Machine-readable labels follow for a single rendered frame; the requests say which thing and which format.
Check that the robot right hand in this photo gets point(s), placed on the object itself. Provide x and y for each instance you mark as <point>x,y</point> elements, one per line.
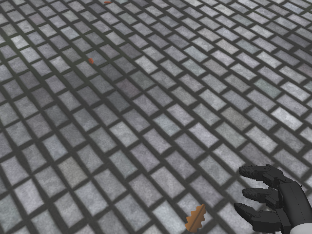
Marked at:
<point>290,202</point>

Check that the robot right forearm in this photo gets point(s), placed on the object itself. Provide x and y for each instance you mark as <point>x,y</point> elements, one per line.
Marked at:
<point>305,228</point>

